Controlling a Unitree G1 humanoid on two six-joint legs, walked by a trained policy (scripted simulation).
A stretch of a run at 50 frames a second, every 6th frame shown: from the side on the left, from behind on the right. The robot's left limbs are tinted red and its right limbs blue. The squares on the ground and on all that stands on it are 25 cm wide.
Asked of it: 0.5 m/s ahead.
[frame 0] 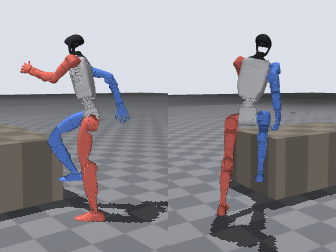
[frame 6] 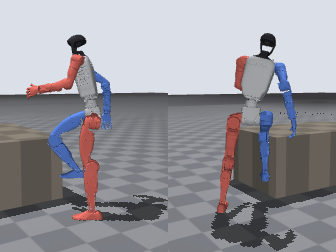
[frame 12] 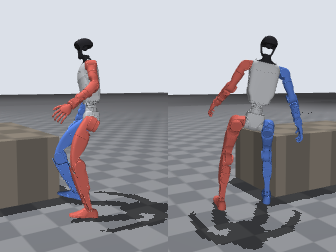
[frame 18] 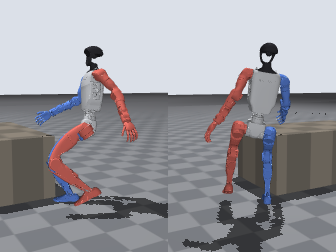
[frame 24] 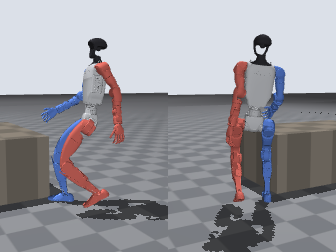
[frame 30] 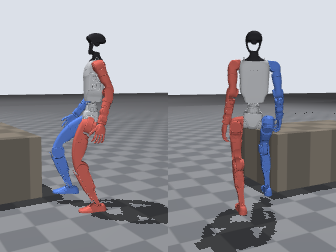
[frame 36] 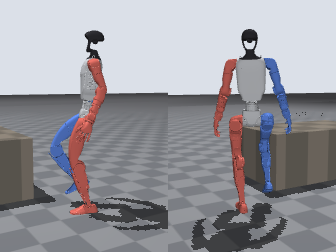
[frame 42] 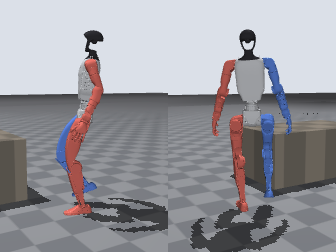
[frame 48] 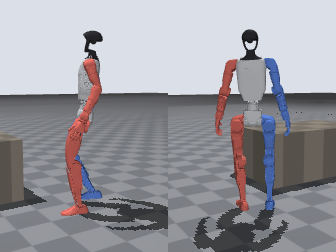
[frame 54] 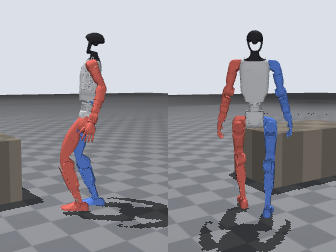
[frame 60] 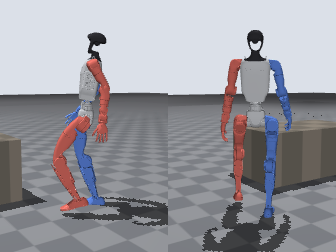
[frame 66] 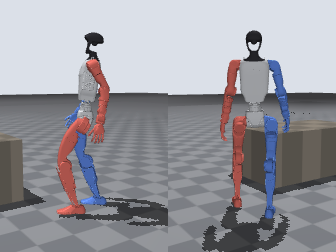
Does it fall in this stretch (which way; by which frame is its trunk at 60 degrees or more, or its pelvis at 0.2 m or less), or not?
no
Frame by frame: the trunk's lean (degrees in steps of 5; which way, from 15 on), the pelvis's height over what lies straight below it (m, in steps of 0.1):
0: 20 forward and to its right, 0.8
6: 20 forward and to its right, 0.8
12: 15 to its right, 0.7
18: 10, 0.7
24: 10, 0.7
30: 5, 0.7
36: 5, 0.8
42: 10, 0.8
48: 5, 0.8
54: 10, 0.8
60: 10, 0.8
66: 10, 0.8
